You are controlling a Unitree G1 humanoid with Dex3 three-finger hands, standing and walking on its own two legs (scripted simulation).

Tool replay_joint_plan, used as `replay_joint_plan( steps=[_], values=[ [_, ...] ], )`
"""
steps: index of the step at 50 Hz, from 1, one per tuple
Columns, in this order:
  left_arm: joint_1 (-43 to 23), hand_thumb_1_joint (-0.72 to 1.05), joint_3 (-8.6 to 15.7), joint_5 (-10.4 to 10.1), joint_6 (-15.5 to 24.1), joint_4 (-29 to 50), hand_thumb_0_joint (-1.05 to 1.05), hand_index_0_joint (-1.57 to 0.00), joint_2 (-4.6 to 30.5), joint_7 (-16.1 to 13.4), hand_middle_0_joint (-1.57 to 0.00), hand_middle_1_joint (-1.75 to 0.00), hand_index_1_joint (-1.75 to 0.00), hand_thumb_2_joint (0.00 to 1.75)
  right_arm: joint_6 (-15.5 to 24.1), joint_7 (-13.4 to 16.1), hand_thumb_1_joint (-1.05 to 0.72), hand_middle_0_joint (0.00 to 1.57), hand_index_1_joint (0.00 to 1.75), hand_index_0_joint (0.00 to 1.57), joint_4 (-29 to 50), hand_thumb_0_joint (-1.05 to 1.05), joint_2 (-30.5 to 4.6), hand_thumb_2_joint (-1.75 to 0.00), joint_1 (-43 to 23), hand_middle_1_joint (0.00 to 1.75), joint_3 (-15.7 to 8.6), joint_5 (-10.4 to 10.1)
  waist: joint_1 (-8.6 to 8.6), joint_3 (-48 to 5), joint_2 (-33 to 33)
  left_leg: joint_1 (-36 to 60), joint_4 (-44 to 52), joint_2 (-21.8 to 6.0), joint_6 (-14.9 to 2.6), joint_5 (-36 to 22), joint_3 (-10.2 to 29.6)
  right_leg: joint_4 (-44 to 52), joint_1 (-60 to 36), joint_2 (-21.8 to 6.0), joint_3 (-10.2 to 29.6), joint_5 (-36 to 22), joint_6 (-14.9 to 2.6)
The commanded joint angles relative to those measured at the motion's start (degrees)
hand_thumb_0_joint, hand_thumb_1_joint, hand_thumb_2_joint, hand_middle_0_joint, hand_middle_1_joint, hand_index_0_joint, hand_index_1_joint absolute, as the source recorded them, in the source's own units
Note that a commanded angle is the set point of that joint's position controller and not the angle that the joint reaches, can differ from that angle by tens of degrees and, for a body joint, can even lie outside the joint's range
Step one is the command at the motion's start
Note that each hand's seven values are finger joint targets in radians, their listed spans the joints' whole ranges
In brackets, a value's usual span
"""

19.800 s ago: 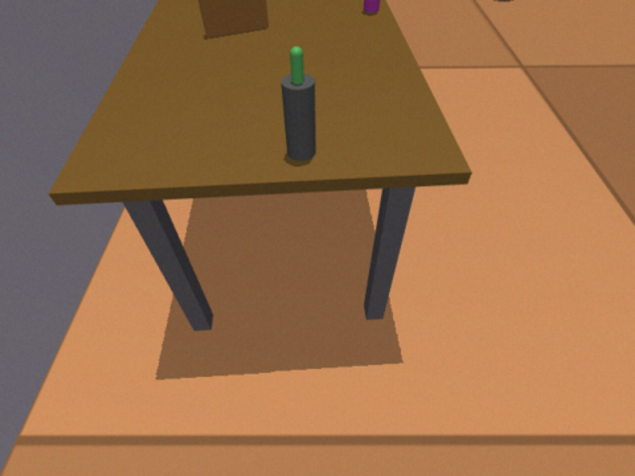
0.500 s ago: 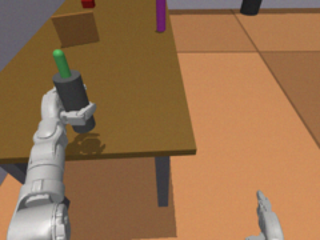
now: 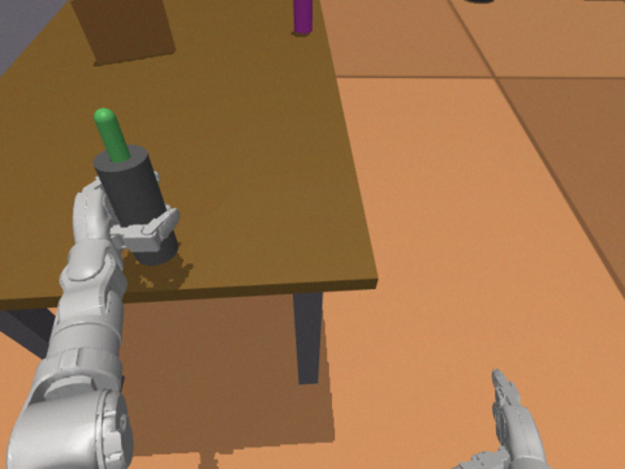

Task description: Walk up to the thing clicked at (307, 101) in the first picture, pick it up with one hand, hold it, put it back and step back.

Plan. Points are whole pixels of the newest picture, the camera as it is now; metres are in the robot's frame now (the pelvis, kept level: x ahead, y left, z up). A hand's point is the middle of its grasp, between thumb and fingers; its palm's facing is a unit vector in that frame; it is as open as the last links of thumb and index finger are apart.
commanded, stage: lower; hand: left
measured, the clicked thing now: (133, 190) +0.43 +0.22 +0.14
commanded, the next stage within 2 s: loosen in 0.40 s
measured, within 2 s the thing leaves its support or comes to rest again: rests again in 1.16 s
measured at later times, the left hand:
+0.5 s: hand (148, 225) +0.43 +0.22 +0.07, palm faces +0.19 -0.98 +0.00, open 8.7 cm
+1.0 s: hand (144, 216) +0.44 +0.22 +0.08, palm faces +0.19 -0.98 +0.02, open 11.3 cm
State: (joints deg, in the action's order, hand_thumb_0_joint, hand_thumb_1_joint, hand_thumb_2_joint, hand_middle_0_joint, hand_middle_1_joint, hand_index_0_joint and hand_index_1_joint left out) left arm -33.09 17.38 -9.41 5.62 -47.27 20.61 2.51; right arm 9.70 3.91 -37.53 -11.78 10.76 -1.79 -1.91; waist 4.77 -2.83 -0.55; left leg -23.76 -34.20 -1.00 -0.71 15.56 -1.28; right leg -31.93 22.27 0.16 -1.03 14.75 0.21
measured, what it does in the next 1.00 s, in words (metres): stands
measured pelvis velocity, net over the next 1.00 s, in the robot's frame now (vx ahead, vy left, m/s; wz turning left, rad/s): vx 0.00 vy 0.01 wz -0.01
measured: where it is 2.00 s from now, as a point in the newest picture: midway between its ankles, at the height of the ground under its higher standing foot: outside the picture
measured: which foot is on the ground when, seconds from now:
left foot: down 0.00-1.00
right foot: down 0.00-1.00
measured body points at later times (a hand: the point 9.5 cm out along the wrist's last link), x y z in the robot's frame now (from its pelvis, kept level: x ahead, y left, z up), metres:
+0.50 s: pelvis +0.00 +0.01 -0.02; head +0.04 +0.02 +0.43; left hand +0.42 +0.27 +0.07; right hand +0.15 -0.25 -0.09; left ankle +0.02 +0.11 -0.73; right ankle +0.01 -0.12 -0.73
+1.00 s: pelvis +0.00 +0.01 -0.03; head +0.04 +0.02 +0.42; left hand +0.43 +0.28 +0.08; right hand +0.14 -0.25 -0.09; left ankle +0.02 +0.11 -0.73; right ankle +0.01 -0.12 -0.73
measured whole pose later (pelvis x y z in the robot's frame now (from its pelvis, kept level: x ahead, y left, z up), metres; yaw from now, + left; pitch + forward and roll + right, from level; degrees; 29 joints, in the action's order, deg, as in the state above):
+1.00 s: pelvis +0.00 +0.01 -0.03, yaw +0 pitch +11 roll -2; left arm -37.3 18.0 -9.4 14.3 -52.6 22.4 3.7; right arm 4.7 2.3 -24.4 -12.2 16.8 -1.7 -0.9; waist 5.0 -6.2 -0.1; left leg -37.4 -47.8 -1.3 -1.3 21.4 -1.1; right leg -44.8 35.5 0.2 -1.0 20.1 0.7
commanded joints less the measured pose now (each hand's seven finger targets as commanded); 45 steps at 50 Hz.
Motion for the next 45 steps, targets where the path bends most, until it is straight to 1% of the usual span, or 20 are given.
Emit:
replay_joint_plan(
  steps=[1,4,6,8,10,11,13,14,15,16,18,19,21,24,26,28,33,37,42,45],
  values=[
    [-38.1,0.31,3.7,-1.9,10.6,21.7,0.00,-1.35,18.4,0.1,-1.33,-1.46,-1.47,1.33,2.4,0.3,0.53,0.05,0.05,0.05,9.0,0.00,-7.5,-0.06,-5.5,0.05,-2.8,0.0,-0.21,-27.1,-7.0,14.6,0.7,0.1,-0.52,-14.8,1.9,1.0,-2.6,0.1,-0.8,-14.0,-0.77],
    [-37.7,0.30,4.4,-1.8,11.9,20.8,0.00,-1.37,19.6,0.1,-1.35,-1.48,-1.48,1.33,2.4,0.2,0.53,0.05,0.05,0.05,11.0,0.00,-9.5,-0.05,-5.5,0.05,-4.3,0.2,0.59,-26.6,-7.2,13.7,-0.2,-0.3,-0.20,-13.6,2.2,0.0,-0.6,0.4,-1.0,-12.4,-0.98],
    [-37.3,0.31,3.0,-1.8,12.6,19.8,0.00,-1.36,17.5,0.3,-1.34,-1.48,-1.49,1.34,2.0,-0.1,0.53,0.05,0.05,0.05,11.1,0.00,-7.3,-0.06,-4.1,0.05,-2.7,0.1,0.65,-26.8,-8.0,13.5,-1.1,-0.4,-0.24,-13.3,2.2,-0.6,1.0,0.4,-1.0,-11.7,-1.04],
    [-36.0,0.30,4.8,-1.6,12.9,17.2,0.00,-1.38,19.9,0.1,-1.36,-1.50,-1.50,1.34,1.7,-0.1,0.53,0.05,0.05,0.05,9.8,0.00,-8.9,-0.06,-3.7,0.05,-4.2,0.2,0.20,-24.1,-7.4,10.2,-1.5,-0.4,-0.14,-11.6,2.3,-1.4,1.8,0.5,-1.0,-10.2,-1.12],
    [-37.9,0.29,3.9,-1.7,13.9,20.0,0.00,-1.37,19.1,0.5,-1.36,-1.49,-1.49,1.34,1.8,-0.4,0.53,0.05,0.05,0.05,14.3,0.00,-9.0,-0.06,-5.5,0.05,-3.7,0.4,0.52,-28.8,-8.4,11.9,-2.9,-0.4,-0.18,-13.2,2.1,-2.3,1.5,0.4,-0.7,-11.5,-1.06],
    [-37.0,0.30,2.7,-1.8,13.7,17.0,0.00,-1.37,16.5,0.7,-1.35,-1.48,-1.49,1.33,1.8,-0.5,0.52,0.05,0.05,0.05,13.9,0.00,-7.4,-0.06,-4.8,0.05,-2.9,0.4,0.97,-28.4,-7.1,11.3,-3.6,-0.6,-0.26,-13.7,2.3,-2.9,1.9,0.5,-0.9,-11.7,-0.98],
    [-34.0,0.31,4.3,-1.5,13.8,14.0,0.00,-1.38,18.9,0.7,-1.36,-1.49,-1.50,1.35,1.1,-0.4,0.53,0.05,0.05,0.05,12.8,0.00,-9.0,-0.06,-1.8,0.05,-3.8,0.6,1.23,-26.1,-5.7,8.1,-4.1,-0.3,-0.48,-12.5,2.0,-3.3,2.4,0.4,-0.6,-11.5,-0.86],
    [-33.9,0.30,3.2,-1.5,14.0,13.7,0.00,-1.37,17.4,0.7,-1.36,-1.48,-1.49,1.34,1.3,-0.6,0.53,0.05,0.05,0.05,13.4,0.00,-8.9,-0.06,-2.7,0.05,-3.7,0.5,1.02,-25.2,-6.2,8.1,-4.3,-0.5,-0.19,-12.8,2.3,-3.9,3.7,0.5,-0.9,-10.9,-1.11],
    [-38.1,0.31,2.5,-1.6,14.9,18.9,0.00,-1.37,17.5,1.0,-1.36,-1.49,-1.49,1.35,1.3,-0.8,0.53,0.05,0.05,0.05,15.8,0.00,-8.0,-0.06,-4.7,0.05,-2.6,0.5,0.51,-29.8,-8.7,10.5,-5.0,-0.6,0.01,-14.5,2.4,-4.4,3.7,0.4,-0.7,-11.6,-1.19],
    [-37.1,0.33,3.8,-1.2,14.8,16.5,0.00,-1.38,19.5,0.8,-1.37,-1.49,-1.50,1.35,1.0,-0.5,0.53,0.05,0.05,0.05,15.7,0.00,-10.5,-0.06,-3.3,0.05,-4.8,0.7,1.16,-29.5,-8.2,11.0,-5.4,-0.7,-0.03,-14.0,2.5,-4.4,4.8,0.6,-0.8,-10.7,-1.14],
    [-36.3,0.35,3.2,-1.5,14.9,16.0,0.00,-1.38,17.8,0.9,-1.37,-1.49,-1.50,1.35,0.6,-0.7,0.53,0.05,0.05,0.05,15.2,0.00,-8.0,-0.06,-1.6,0.05,-3.2,0.6,0.69,-27.3,-6.7,7.1,-5.6,-0.3,-0.33,-12.4,2.1,-4.9,3.2,0.4,-0.5,-11.0,-0.97],
    [-35.1,0.32,4.7,-1.4,15.0,14.8,0.00,-1.39,20.1,0.8,-1.37,-1.50,-1.51,1.36,0.6,-0.5,0.52,0.05,0.05,0.05,15.3,0.00,-11.1,-0.06,-2.1,0.05,-5.5,0.7,0.95,-27.7,-6.8,7.3,-5.8,-0.4,-0.16,-12.6,2.3,-5.3,4.2,0.5,-0.5,-10.8,-1.12],
    [-34.8,0.31,1.6,-1.1,15.1,14.0,0.00,-1.38,15.7,1.1,-1.37,-1.48,-1.49,1.34,0.7,-0.9,0.52,0.05,0.05,0.05,17.6,0.00,-8.5,-0.06,-1.5,0.05,-3.0,0.7,1.66,-27.1,-7.2,8.8,-6.1,-1.1,0.33,-13.2,3.0,-5.9,7.1,0.9,-1.1,-9.3,-1.38],
    [-33.6,0.32,3.0,-1.2,15.2,11.8,0.00,-1.37,17.5,1.0,-1.36,-1.48,-1.48,1.34,0.1,-0.7,0.53,0.05,0.05,0.05,17.7,0.00,-9.9,-0.06,-0.4,0.05,-4.6,0.7,1.39,-24.9,-5.9,5.5,-6.2,-0.8,0.12,-9.0,2.8,-6.0,7.6,0.8,-0.9,-7.0,-1.30],
    [-33.2,0.35,1.8,-0.6,15.2,11.8,0.00,-1.43,15.6,1.3,-1.41,-1.45,-1.45,1.26,0.1,-1.0,0.53,0.05,0.05,0.05,19.1,0.00,-7.6,-0.05,0.4,0.05,-2.5,0.9,1.40,-26.0,-4.8,3.9,-6.5,-0.4,-0.37,-6.8,2.2,-6.1,6.5,0.5,-0.5,-6.8,-1.03],
    [-33.1,0.19,3.2,-1.1,15.3,12.0,0.00,-1.32,17.5,1.5,-1.29,-1.29,-1.29,1.10,-0.4,-0.7,0.53,0.05,0.05,0.05,19.0,0.00,-8.9,-0.04,1.5,0.05,-3.6,0.9,0.92,-25.8,-5.1,3.5,-6.6,-0.2,-0.30,-6.8,2.0,-6.3,6.6,0.4,-0.4,-6.9,-1.06],
    [-33.1,-0.07,1.7,-1.0,14.4,11.8,0.00,-1.14,15.3,1.2,-1.11,-1.05,-1.03,0.74,-0.8,-0.9,0.52,0.05,0.05,0.05,19.1,0.00,-8.7,-0.04,3.1,0.05,-3.6,0.9,0.86,-25.8,-7.0,6.0,-7.5,-0.9,0.44,-13.3,2.9,-7.6,9.2,0.8,-1.1,-8.9,-1.48],
    [-33.7,-0.22,1.3,-0.8,14.6,12.1,0.00,-0.99,14.6,0.8,-0.97,-0.87,-0.87,0.65,-0.9,-0.9,0.53,0.05,0.05,0.05,21.5,0.00,-9.4,-0.05,0.9,0.05,-4.3,0.8,0.71,-25.0,-5.4,3.2,-6.4,-0.7,0.28,-5.8,2.8,-7.6,8.1,0.7,-0.9,-4.8,-1.56],
    [-31.0,-0.31,1.1,-0.6,13.5,9.3,0.00,-0.72,13.8,0.9,-0.71,-0.62,-0.61,0.44,-1.4,-1.1,0.53,0.05,0.05,0.05,21.6,0.00,-8.9,-0.05,4.2,0.05,-3.6,1.0,0.96,-25.1,-5.9,5.0,-7.1,-1.4,0.87,-11.3,3.5,-8.1,9.9,1.0,-1.4,-7.1,-1.62],
    [-29.6,-0.34,2.1,-0.5,12.9,7.6,0.00,-0.67,14.2,1.1,-0.67,-0.56,-0.57,0.41,-2.1,-1.1,0.53,0.05,0.05,0.05,21.6,0.00,-8.8,-0.05,4.9,0.05,-3.8,0.9,0.77,-23.3,-2.7,1.0,-7.4,-0.5,-0.14,-8.6,2.4,-7.6,8.1,0.7,-0.7,-7.2,-1.34]
  ],
)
